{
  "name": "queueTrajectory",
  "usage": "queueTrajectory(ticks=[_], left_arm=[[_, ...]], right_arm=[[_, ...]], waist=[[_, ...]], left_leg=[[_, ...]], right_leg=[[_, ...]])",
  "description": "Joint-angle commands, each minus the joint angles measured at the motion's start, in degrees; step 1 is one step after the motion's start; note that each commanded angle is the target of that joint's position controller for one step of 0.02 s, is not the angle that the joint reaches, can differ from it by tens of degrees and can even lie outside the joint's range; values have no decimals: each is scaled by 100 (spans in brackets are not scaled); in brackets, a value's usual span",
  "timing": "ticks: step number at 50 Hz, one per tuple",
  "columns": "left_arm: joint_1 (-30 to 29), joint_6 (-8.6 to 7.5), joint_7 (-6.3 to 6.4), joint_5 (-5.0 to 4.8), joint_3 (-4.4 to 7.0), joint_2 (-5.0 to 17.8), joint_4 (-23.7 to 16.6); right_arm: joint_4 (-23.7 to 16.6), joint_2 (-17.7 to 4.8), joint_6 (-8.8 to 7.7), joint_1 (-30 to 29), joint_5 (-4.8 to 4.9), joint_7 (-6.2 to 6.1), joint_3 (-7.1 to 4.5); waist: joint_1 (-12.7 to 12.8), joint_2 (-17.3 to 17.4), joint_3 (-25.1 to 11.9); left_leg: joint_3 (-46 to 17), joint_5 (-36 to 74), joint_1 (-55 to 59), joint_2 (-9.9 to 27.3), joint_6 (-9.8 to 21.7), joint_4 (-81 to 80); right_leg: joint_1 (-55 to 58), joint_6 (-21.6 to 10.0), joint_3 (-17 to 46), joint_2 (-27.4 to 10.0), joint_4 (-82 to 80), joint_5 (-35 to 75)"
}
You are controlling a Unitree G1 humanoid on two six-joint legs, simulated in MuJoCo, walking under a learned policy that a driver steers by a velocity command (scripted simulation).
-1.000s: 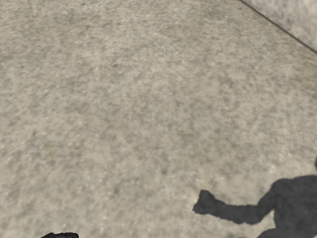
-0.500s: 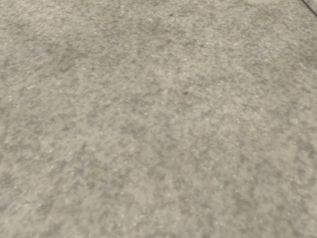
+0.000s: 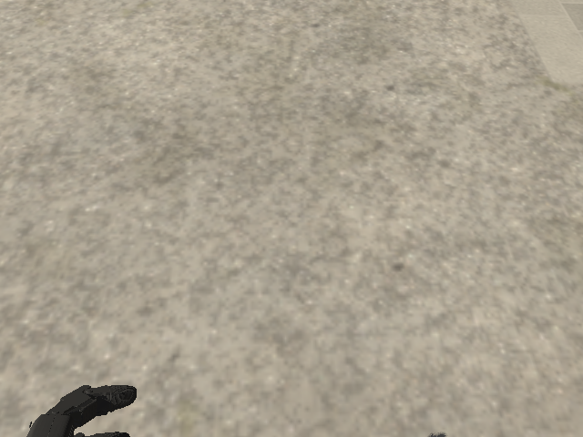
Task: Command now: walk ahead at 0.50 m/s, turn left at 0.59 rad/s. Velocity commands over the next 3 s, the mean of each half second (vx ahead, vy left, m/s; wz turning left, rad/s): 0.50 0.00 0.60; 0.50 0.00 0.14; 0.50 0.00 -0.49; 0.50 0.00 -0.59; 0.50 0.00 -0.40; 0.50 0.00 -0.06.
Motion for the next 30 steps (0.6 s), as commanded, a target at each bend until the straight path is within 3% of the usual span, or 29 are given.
queueTrajectory(ticks=[1, 2, 3, 4, 5, 6, 7, 8, 10, 12, 16, 19, 23, 25, 26, 27, 28, 29, 30], left_arm=[[605, -188, 22, 26, 342, 939, -235], [1473, -198, 70, 128, 423, 1230, -158], [2085, -112, 66, 185, 536, 1642, 35], [2033, -73, 33, 39, 428, 1165, -7], [1759, -29, 54, 17, 322, 776, -100], [1453, 24, 65, 67, 274, 683, -139], [1264, 52, 65, 97, 238, 583, -96], [1181, 45, 74, 132, 202, 507, -67], [1155, 8, 67, 85, 216, 501, 7], [1202, -32, 70, 54, 276, 660, 90], [1243, 12, 99, 59, 346, 864, 187], [1407, 84, 131, 24, 369, 977, 275], [1674, 211, 136, -88, 431, 1179, 412], [1633, 285, 160, -144, 480, 1347, 409], [1606, 328, 180, -170, 505, 1433, 397], [1519, 370, 203, -195, 487, 1411, 371], [1583, 356, 232, -99, 399, 1209, 306], [2010, 246, 171, 195, 121, 334, -34], [1656, 13, 94, 5, 105, 637, -174]], right_arm=[[-392, -678, -27, -221, -25, -28, -141], [-523, -382, -50, -270, -103, 4, -21], [-658, -19, -103, 550, 52, 5, 86], [-564, -554, -111, 609, 107, -3, 29], [-605, -926, -80, 49, 89, 1, -73], [-685, -914, -48, -310, 29, -8, -83], [-765, -836, -48, -530, -38, 7, -97], [-789, -733, -24, -496, -17, 40, -109], [-821, -488, 50, -426, 49, 80, -74], [-964, -377, 97, -625, 17, 89, -42], [-1102, -310, 70, -1021, 4, 172, 5], [-1245, -219, 15, -1587, -5, 280, 60], [-1501, -271, 23, -2072, 15, 402, 56], [-1548, -443, 49, -1911, -16, 429, -32], [-1485, -604, 72, -1533, -27, 421, -123], [-1264, -841, 89, -685, -13, 389, -275], [-981, -1244, 138, 364, 2, 287, -477], [-975, -1937, 113, 292, 56, 210, -557], [-1211, -1686, 1, 475, 0, 250, -438]], waist=[[715, 970, -544], [1099, 517, -1341], [809, -1350, -2136], [859, -1260, -1929], [1004, -627, -1128], [928, -196, -635], [823, -112, -262], [675, -270, -164], [590, -419, -90], [584, -302, -5], [667, -150, 18], [887, -101, 169], [969, -131, 355], [748, -274, 165], [491, -349, -107], [-10, -257, -541], [-475, 102, -1070], [184, 1772, -1369], [-117, 1419, -2420]], left_leg=[[-1077, 2583, -347, 1134, 468, 603], [-663, 2041, -1021, 793, 261, 2071], [100, -680, -3125, -51, -162, 3975], [-2, -1165, -3945, 381, -222, 4849], [54, -639, -4183, 617, -261, 5100], [285, -206, -4031, 823, -298, 5025], [318, 76, -3907, 983, -309, 4757], [328, 250, -3643, 1147, -294, 4572], [489, 364, -3463, 1261, -313, 4302], [530, 604, -3642, 1342, -376, 3938], [660, 1651, -3740, 1366, -430, 2874], [980, 2278, -3500, 1256, -367, 1969], [1279, 1885, -3424, 1112, -153, 1339], [1555, 1295, -2930, 813, 72, 1198], [1719, 1047, -2357, 580, 213, 1147], [1829, 1328, -1193, 311, 413, 787], [1231, 1516, 594, 494, 677, 686], [-1791, 1043, 2405, 2018, 1570, 373], [-3836, -54, 2872, 2616, 2134, -606]], right_leg=[[1650, -368, -72, -38, -298, -221], [3150, -740, 698, -895, -107, -449], [5184, -1668, 3249, -2223, -485, -1555], [5133, -1657, 4101, -2438, -843, -2795], [4428, -1395, 3227, -2188, -961, -2889], [3660, -1222, 2425, -1940, -1048, -2226], [3038, -1179, 1879, -1718, -1194, -1587], [2665, -1115, 1433, -1552, -1330, -1198], [2351, -1153, 841, -1413, -1602, -842], [2310, -1271, 477, -1486, -1789, -455], [2560, -1223, -339, -1430, -1868, 206], [2677, -1073, -880, -1354, -1833, 349], [3244, -932, -1178, -1581, -1603, 761], [3479, -820, -1394, -1620, -987, 2399], [3496, -755, -1514, -1584, -331, 3342], [3182, -610, -1708, -1421, 765, 3692], [1954, -362, -1745, -1213, 2359, 2553], [-678, -1, -1504, -192, 4441, -2878], [-1456, -14, -45, 174, 5358, -3583]])
Next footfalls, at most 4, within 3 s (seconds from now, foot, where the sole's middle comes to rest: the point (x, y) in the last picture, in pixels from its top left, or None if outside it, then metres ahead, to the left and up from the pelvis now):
0.04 right None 0.19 -0.13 -0.77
0.56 left None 0.41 0.19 -0.77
1.10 right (222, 312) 0.78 0.11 -0.77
1.56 left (128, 244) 1.01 0.36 -0.77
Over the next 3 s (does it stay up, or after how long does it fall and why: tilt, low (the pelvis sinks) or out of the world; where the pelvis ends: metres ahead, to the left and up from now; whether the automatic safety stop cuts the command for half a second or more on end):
stays up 1.60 0.00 0.01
